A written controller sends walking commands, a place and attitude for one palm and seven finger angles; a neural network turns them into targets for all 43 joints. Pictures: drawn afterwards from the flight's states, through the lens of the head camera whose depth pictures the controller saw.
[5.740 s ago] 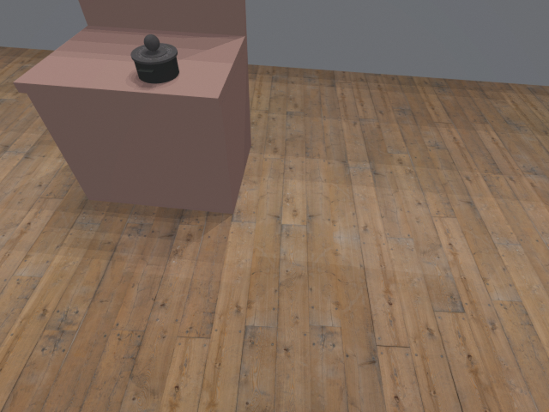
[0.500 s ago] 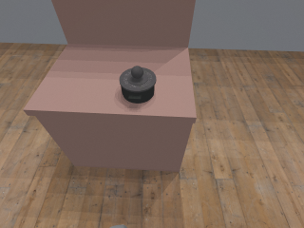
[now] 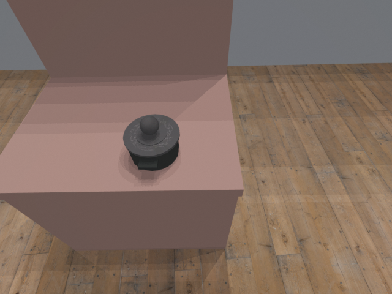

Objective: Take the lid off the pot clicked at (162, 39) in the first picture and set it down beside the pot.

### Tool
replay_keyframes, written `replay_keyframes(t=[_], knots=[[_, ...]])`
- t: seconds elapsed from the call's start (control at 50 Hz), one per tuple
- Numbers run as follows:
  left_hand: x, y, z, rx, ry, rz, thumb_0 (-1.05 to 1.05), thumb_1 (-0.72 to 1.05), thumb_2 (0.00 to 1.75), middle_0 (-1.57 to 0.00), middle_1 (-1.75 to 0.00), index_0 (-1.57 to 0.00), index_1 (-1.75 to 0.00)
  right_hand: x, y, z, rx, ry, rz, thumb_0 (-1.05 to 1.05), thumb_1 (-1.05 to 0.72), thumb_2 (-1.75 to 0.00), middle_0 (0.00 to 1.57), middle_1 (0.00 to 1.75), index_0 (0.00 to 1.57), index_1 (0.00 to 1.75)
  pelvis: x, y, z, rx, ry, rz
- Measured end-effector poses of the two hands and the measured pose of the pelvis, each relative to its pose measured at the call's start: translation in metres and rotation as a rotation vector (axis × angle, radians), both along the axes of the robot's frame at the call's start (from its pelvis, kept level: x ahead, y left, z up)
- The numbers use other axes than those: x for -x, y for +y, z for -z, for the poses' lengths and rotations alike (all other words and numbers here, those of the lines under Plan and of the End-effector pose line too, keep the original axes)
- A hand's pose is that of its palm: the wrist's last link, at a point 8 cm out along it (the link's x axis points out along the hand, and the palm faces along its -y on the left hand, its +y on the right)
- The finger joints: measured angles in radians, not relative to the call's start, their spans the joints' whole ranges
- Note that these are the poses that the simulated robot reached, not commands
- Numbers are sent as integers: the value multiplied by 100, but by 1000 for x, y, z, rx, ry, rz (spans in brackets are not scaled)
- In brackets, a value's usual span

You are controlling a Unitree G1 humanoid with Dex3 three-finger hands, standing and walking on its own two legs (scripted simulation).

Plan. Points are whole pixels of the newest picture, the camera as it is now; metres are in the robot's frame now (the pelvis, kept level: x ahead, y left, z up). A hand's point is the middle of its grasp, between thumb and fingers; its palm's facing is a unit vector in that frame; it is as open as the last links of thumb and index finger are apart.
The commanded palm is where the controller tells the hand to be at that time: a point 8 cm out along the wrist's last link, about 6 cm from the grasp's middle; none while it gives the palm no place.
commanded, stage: come to a stop and stand still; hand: left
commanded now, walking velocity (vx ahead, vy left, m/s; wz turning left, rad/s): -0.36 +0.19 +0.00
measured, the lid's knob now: (149, 125) +0.53 +0.15 +0.01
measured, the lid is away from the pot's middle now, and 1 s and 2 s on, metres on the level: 0.00 0.00 0.00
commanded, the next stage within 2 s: look again from close up in 1.04 s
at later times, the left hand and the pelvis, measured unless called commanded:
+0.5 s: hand out of the picture +0.08 +0.23 -0.17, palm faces +0.07 -0.97 -0.24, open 7.3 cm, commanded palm none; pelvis +0.04 +0.03 +0.01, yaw +0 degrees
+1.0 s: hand out of the picture +0.02 +0.18 -0.16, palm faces +0.01 -0.98 -0.19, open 7.3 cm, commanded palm none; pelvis +0.02 +0.01 +0.01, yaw +0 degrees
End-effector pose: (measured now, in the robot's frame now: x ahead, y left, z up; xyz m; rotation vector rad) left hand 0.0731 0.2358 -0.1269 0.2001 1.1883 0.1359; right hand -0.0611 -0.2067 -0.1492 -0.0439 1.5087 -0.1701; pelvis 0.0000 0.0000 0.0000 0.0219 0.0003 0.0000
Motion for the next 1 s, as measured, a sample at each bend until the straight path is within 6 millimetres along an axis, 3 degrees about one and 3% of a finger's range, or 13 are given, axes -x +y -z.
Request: replay_keyframes(t=[0.1, 0.16, 0.3, 0.4, 0.5, 0.62, 0.76, 0.84, 1.0], knots=[[-22, -22, -6, 0, 0, -17, 0, 92, 90, -20, -30, -20, -30, -46, -20, 1, 19, -13, -9, 0, -91, -90, 20, 29, 20, 30, -24, -10, -6, 16, -6, -7], [-28, -21, -11, -20, 17, -29, -1, 94, 90, -21, -30, -21, -30, -83, -26, -5, 33, -71, -18, 0, -91, -90, 20, 29, 20, 30, -32, -12, -12, 8, 2, -7], [-25, -2, -9, -27, 51, -56, 0, 93, 90, -21, -30, -21, -30, -156, -26, -17, 59, -207, -81, 0, -91, -90, 20, 29, 20, 30, -37, -1, -14, 5, 6, -7], [-12, 24, 7, -15, 82, -73, 0, 92, 90, -21, -30, -21, -30, -186, -13, -25, 102, -301, -113, 0, -91, -90, 20, 29, 20, 30, -39, 18, -6, 23, -2, -4], [4, 43, 12, -12, 127, -100, 0, 91, 90, -20, -30, -21, -30, -182, 7, -33, 117, -308, -145, 0, -91, -90, 20, 29, 20, 30, -38, 30, -8, 14, -11, -1], [29, 45, 3, -12, 183, -103, 0, 91, 90, -20, -30, -20, -30, -169, 19, -32, 88, -286, -125, 0, -92, -90, 20, 29, 20, 30, -37, 35, -15, 5, -2, 8], [54, 25, -4, -34, 229, -77, 1, 91, 90, -20, -30, -20, -30, -139, 9, -13, 46, -239, -73, 0, -92, -90, 20, 29, 20, 30, -32, 27, -12, -8, -4, 19], [64, 9, -5, -24, 212, -64, 1, 91, 90, -20, -30, -20, -30, -121, -2, -12, 48, -221, -69, 0, -93, -90, 20, 29, 20, 30, -27, 22, -12, 15, -15, 8], [61, -9, 7, 41, 170, -48, 1, 91, 90, -20, -30, -21, -30, -91, -10, -18, 73, -164, -67, 0, -91, -90, 20, 29, 20, 30, -22, 15, -10, 24, -30, -1]])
